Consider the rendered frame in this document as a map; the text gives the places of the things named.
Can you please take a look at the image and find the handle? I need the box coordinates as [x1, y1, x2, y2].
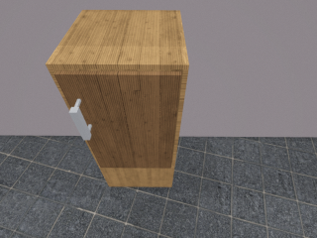
[68, 98, 92, 141]

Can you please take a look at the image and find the cupboard door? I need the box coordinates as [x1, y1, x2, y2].
[53, 70, 181, 169]

